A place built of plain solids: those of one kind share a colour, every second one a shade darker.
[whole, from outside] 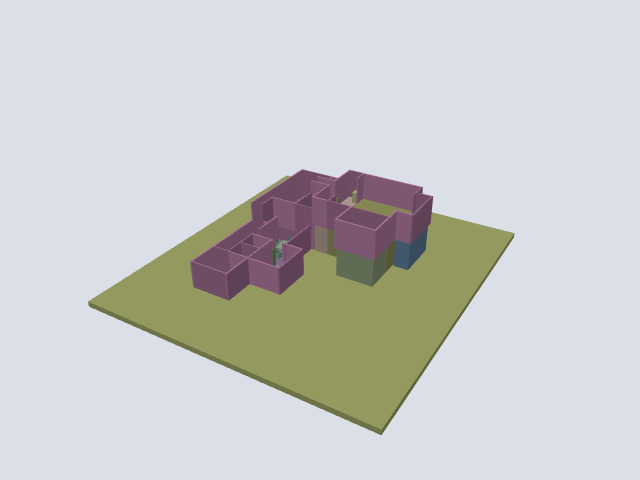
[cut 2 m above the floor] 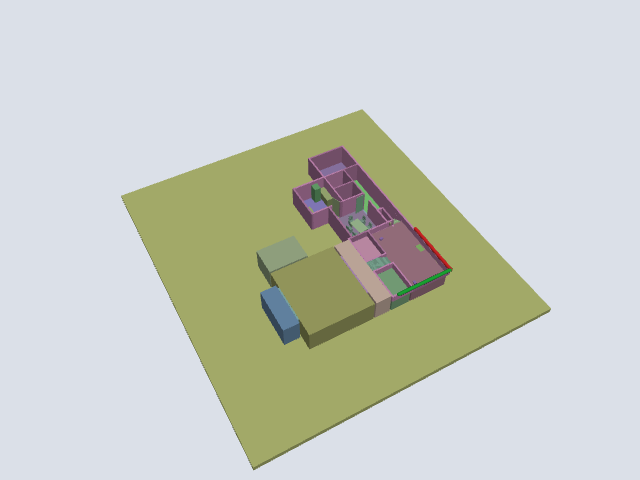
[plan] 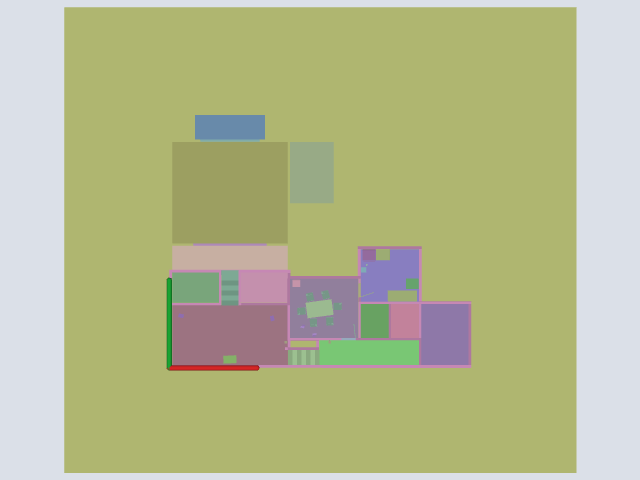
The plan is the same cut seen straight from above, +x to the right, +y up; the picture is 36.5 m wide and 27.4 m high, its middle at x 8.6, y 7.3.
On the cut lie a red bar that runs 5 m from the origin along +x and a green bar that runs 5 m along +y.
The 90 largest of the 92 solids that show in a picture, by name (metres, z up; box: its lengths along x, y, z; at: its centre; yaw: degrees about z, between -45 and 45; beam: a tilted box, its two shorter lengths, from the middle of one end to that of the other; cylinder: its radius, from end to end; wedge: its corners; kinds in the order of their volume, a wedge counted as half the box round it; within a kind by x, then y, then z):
{
 "under_1": {"box": [29.24, 26.59, 0.5], "at": [8.62, 7.3, -1.72]},
 "floor_main_hall_1": {"box": [6.6, 5.8, 3.34], "at": [3.46, 10.0, -0.22]},
 "wall_1": {"box": [0.16, 3.42, 2.91], "at": [0.08, 1.87, 1.46]},
 "wall_2": {"box": [0.16, 1.7, 2.91], "at": [0.08, 4.56, 1.46]},
 "wall_3": {"box": [0.16, 1.4, 2.77], "at": [0.08, 6.27, 2.69]},
 "wall_4": {"box": [0.16, 5.8, 2.77], "at": [0.08, 10.0, 2.69]},
 "wall_5": {"box": [1.36, 0.13, 2.77], "at": [0.68, 7.04, 2.69]},
 "wall_6": {"box": [1.76, 0.13, 2.77], "at": [0.88, 12.97, 2.69]},
 "wall_7": {"box": [0.16, 1.37, 2.77], "at": [1.38, 13.75, 2.69]},
 "wall_8": {"box": [2.81, 0.13, 2.91], "at": [1.41, 3.65, 1.46]},
 "wall_9": {"box": [2.97, 0.13, 4.07], "at": [1.49, 5.51, 2.04]},
 "wall_10": {"box": [0.13, 1.73, 4.07], "at": [2.9, 4.58, 2.04]},
 "wall_11": {"box": [4.32, 0.16, 2.77], "at": [3.46, 14.51, 2.69]},
 "wall_12": {"box": [0.13, 1.73, 4.07], "at": [4.01, 4.58, 2.04]},
 "wall_13": {"box": [8.71, 0.16, 2.91], "at": [4.35, 0.08, 1.46]},
 "wall_14": {"box": [2.97, 0.13, 4.07], "at": [5.43, 5.51, 2.04]},
 "wall_15": {"box": [2.78, 0.13, 2.91], "at": [5.5, 3.65, 1.46]},
 "wall_16": {"box": [0.16, 1.37, 2.77], "at": [5.54, 13.75, 2.69]},
 "wall_17": {"box": [1.36, 0.13, 2.77], "at": [6.24, 7.04, 2.69]},
 "wall_18": {"box": [0.16, 3.38, 1.44], "at": [6.81, 3.4, -0.72]},
 "wall_19": {"box": [0.13, 1.87, 2.91], "at": [6.83, 2.65, 1.46]},
 "wall_20": {"box": [0.13, 1.38, 2.91], "at": [6.83, 4.4, 1.46]},
 "wall_21": {"box": [0.13, 3.5, 2.77], "at": [6.83, 11.15, 2.69]},
 "wall_22": {"box": [0.16, 0.53, 2.91], "at": [6.84, 1.45, 1.46]},
 "wall_23": {"box": [0.16, 0.32, 2.91], "at": [6.84, 5.25, 1.46]},
 "wall_24": {"box": [0.16, 1.4, 2.77], "at": [6.84, 6.27, 2.69]},
 "wall_25": {"box": [0.16, 2.14, 2.77], "at": [6.84, 8.17, 2.69]},
 "wall_26": {"box": [4.39, 0.13, 2.77], "at": [7.36, 12.97, 2.69]},
 "wall_27": {"box": [4.09, 0.031, 2.77], "at": [7.5, 13.05, 2.69]},
 "wall_28": {"box": [2.11, 0.16, 1.44], "at": [7.65, 0.08, -0.72]},
 "wall_29": {"box": [1.79, 0.16, 2.91], "at": [7.65, 1.1, 1.46]},
 "wall_30": {"box": [2.79, 0.16, 2.77], "at": [8.15, 9.32, 2.69]},
 "wall_31": {"box": [2.91, 0.13, 2.57], "at": [8.38, 1.65, -0.15]},
 "wall_32": {"box": [4.0, 0.16, 2.57], "at": [8.92, 5.17, -0.15]},
 "wall_33": {"box": [0.16, 3.5, 2.77], "at": [9.47, 11.15, 2.69]},
 "wall_34": {"box": [0.16, 1.53, 2.57], "at": [10.84, 6.01, -0.15]},
 "wall_35": {"box": [0.13, 1.94, 2.57], "at": [10.86, 2.68, -0.15]},
 "wall_36": {"box": [0.13, 0.25, 2.57], "at": [10.86, 3.9, -0.15]},
 "wall_37": {"box": [0.13, 0.26, 2.57], "at": [10.86, 4.96, -0.15]},
 "wall_38": {"box": [3.75, 0.13, 2.57], "at": [12.51, 1.65, -0.15]},
 "wall_39": {"box": [0.13, 1.94, 2.57], "at": [12.59, 2.68, -0.15]},
 "wall_40": {"box": [3.65, 0.16, 2.57], "at": [12.59, 6.86, -0.15]},
 "wall_41": {"box": [8.53, 0.16, 2.57], "at": [12.97, 0.08, -0.15]},
 "wall_42": {"box": [6.45, 0.13, 2.57], "at": [14.02, 3.71, -0.15]},
 "wall_43": {"box": [0.13, 1.42, 2.57], "at": [14.31, 0.87, -0.15]},
 "wall_44": {"box": [0.13, 1.94, 2.57], "at": [14.31, 2.68, -0.15]},
 "wall_45": {"box": [0.16, 2.97, 2.57], "at": [14.33, 5.29, -0.15]},
 "wall_46": {"box": [2.99, 0.031, 2.57], "at": [15.74, 3.79, -0.15]},
 "wall_47": {"box": [0.16, 3.49, 2.57], "at": [17.16, 1.91, -0.15]},
 "floor_entry_hall_1": {"box": [6.6, 3.42, 1.89], "at": [3.46, 1.87, -0.94]},
 "floor_hall_porch_1": {"box": [6.6, 1.4, 3.19], "at": [3.46, 6.27, -0.29]},
 "floor_tablet_room_1": {"box": [2.5, 3.5, 3.34], "at": [8.14, 11.15, -0.22]},
 "floor_altar_recess_1": {"box": [4.0, 1.4, 3.34], "at": [3.46, 13.73, -0.22]},
 "floor_office_1": {"box": [2.68, 1.73, 1.89], "at": [1.5, 4.58, -0.94]},
 "floor_store_1": {"box": [2.68, 1.73, 1.89], "at": [5.42, 4.58, -0.94]},
 "floor_dining_room_1": {"box": [3.9, 3.38, 0.5], "at": [8.84, 3.4, -1.64]},
 "stair_1": {"box": [0.98, 2.01, 0.46], "at": [3.46, 4.56, -0.07]},
 "stair_2": {"box": [0.98, 1.73, 0.62], "at": [3.46, 4.71, 0.01]},
 "stair_3": {"box": [0.98, 1.45, 0.79], "at": [3.46, 4.85, 0.09]},
 "stair_4": {"box": [0.98, 1.16, 0.95], "at": [3.46, 4.99, 0.17]},
 "stair_5": {"box": [0.98, 0.88, 1.11], "at": [3.46, 5.13, 0.26]},
 "stair_6": {"box": [0.98, 0.59, 1.27], "at": [3.46, 5.28, 0.34]},
 "stair_down_1": {"box": [0.28, 0.86, 1.52], "at": [6.9, 0.59, -0.93]},
 "stair_down_2": {"box": [0.53, 0.86, 1.34], "at": [7.03, 0.59, -1.02]},
 "stair_down_3": {"box": [0.79, 0.86, 1.17], "at": [7.15, 0.59, -1.11]},
 "stair_down_4": {"box": [1.04, 0.86, 0.99], "at": [7.28, 0.59, -1.19]},
 "stair_down_5": {"box": [1.3, 0.86, 0.82], "at": [7.41, 0.59, -1.28]},
 "stair_down_6": {"box": [1.55, 0.86, 0.65], "at": [7.54, 0.59, -1.37]},
 "stair_down_7": {"box": [1.81, 0.86, 0.47], "at": [7.67, 0.59, -1.45]},
 "floor_kitchen_1": {"box": [3.33, 3.0, 0.5], "at": [12.59, 5.28, -1.64]},
 "floor_keepers_room_1": {"box": [2.7, 3.49, 0.5], "at": [15.73, 1.91, -1.64]},
 "floor_wing_lobby_1": {"box": [5.7, 1.42, 0.5], "at": [11.4, 0.87, -1.64]},
 "floor_gap_hall_front_1": {"box": [4.2, 0.13, 3.34], "at": [3.46, 7.04, -0.22]},
 "floor_wc_one_1": {"box": [1.6, 1.94, 0.5], "at": [11.72, 2.68, -1.64]},
 "floor_wc_two_1": {"box": [1.6, 1.94, 0.5], "at": [13.45, 2.68, -1.64]},
 "floor_gap_recess_front_1": {"box": [3.4, 0.13, 3.34], "at": [3.46, 12.97, -0.22]},
 "counter_run_1": {"box": [0.8, 0.64, 0.038], "at": [12.19, 6.45, -0.49]},
 "counter_run_2": {"box": [1.68, 0.61, 0.78], "at": [13.3, 4.09, -0.9]},
 "counter_run_3": {"box": [1.68, 0.64, 0.038], "at": [13.3, 4.11, -0.49]},
 "fridge_flat_1": {"box": [0.73, 0.6, 1.66], "at": [13.87, 4.8, -0.56]},
 "stack_trolley_1": {"box": [0.9, 0.5, 1.09], "at": [0.79, 6.71, 1.84]},
 "range_flat_1": {"box": [0.76, 0.65, 0.94], "at": [11.41, 6.45, -0.92]},
 "stacking_chair_1": {"box": [0.44, 0.42, 0.67], "at": [7.25, 4.82, -1.05]},
 "leaf_dining_room_door_1": {"box": [0.035, 0.81, 2.0], "at": [10.58, 2.11, -0.39], "yaw": 6.0},
 "leaf_kitchen_door_1": {"box": [0.81, 0.035, 2.0], "at": [11.3, 4.18, -0.39], "yaw": 19.0},
 "floor_gap_kitchen_door_1": {"box": [0.13, 0.81, 0.5], "at": [10.86, 4.43, -1.64]},
 "dining_table_1": {"box": [1.5, 0.9, 0.031], "at": [8.57, 3.38, -0.66], "yaw": 7.7},
 "rug_1": {"box": [0.75, 0.45, 0.08], "at": [3.46, 0.48, -0.03], "yaw": 2.5},
 "chair_bentwood_1": {"box": [0.41, 0.41, 0.035], "at": [8.03, 4.03, -0.95], "yaw": 12.2},
 "chair_bentwood_2": {"box": [0.41, 0.41, 0.035], "at": [8.92, 4.15, -0.95], "yaw": 15.5}
}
